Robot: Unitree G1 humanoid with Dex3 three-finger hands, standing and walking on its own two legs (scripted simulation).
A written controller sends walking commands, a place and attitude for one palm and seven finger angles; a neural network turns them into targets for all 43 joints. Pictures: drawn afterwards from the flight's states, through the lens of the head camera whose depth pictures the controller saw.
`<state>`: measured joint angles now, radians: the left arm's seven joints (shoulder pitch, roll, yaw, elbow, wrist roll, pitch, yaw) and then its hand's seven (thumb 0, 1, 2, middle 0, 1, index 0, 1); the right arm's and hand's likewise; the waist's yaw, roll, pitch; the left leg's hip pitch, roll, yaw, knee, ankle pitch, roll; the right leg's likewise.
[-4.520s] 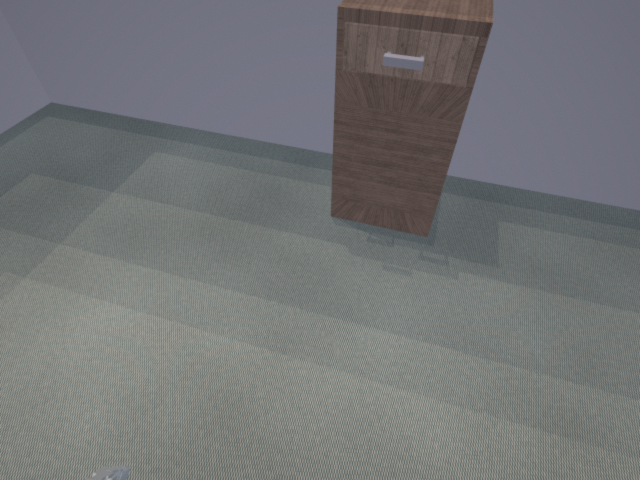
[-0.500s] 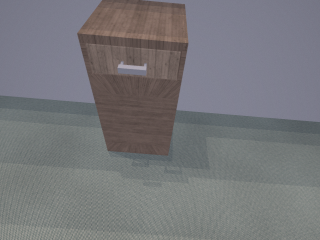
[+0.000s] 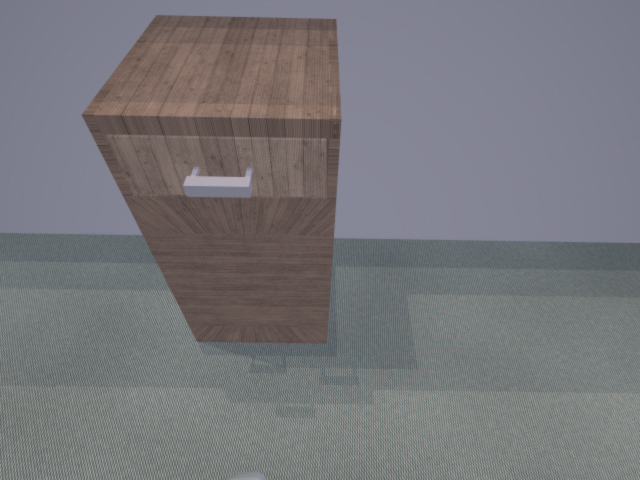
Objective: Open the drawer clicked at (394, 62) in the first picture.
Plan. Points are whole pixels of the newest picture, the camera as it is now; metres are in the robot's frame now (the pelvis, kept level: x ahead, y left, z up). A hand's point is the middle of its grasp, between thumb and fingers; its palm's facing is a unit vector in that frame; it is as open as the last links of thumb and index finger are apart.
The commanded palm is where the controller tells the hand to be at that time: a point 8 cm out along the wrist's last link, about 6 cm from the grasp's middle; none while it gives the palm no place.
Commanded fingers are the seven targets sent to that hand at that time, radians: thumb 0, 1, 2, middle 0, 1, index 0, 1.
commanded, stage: take the last steps up to it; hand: left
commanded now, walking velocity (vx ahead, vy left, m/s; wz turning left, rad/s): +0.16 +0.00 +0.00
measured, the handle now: (220, 179) +0.62 +0.21 -0.01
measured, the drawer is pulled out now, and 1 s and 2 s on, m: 0.00 0.00 0.00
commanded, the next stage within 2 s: come to a stop and stand still in 0.02 s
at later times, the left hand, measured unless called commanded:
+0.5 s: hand out of the picture +0.15 +0.18 -0.17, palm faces +0.00 -0.97 -0.26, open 7.4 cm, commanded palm none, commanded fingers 0.00 0.90 0.90 -0.20 -0.30 -0.20 -0.30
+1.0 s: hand out of the picture +0.10 +0.18 -0.16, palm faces +0.04 -0.97 -0.24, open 7.4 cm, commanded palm none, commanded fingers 0.00 0.90 0.90 -0.20 -0.30 -0.20 -0.30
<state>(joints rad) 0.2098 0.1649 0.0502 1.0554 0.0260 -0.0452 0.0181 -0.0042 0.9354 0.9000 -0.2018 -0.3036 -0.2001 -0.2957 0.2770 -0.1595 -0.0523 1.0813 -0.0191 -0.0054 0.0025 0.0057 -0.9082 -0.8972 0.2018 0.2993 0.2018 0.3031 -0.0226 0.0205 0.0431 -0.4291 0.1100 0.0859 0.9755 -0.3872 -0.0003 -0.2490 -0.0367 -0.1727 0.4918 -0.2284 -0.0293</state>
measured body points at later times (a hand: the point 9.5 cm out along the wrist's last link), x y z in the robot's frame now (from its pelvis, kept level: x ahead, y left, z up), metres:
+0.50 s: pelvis +0.10 -0.02 +0.00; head +0.15 -0.03 +0.45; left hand +0.15 +0.23 -0.15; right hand +0.13 -0.25 -0.16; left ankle +0.10 +0.12 -0.74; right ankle +0.12 -0.13 -0.73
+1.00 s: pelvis +0.07 -0.01 +0.01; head +0.09 -0.02 +0.46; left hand +0.10 +0.24 -0.14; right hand +0.13 -0.27 -0.14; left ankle +0.03 +0.13 -0.72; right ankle +0.12 -0.13 -0.74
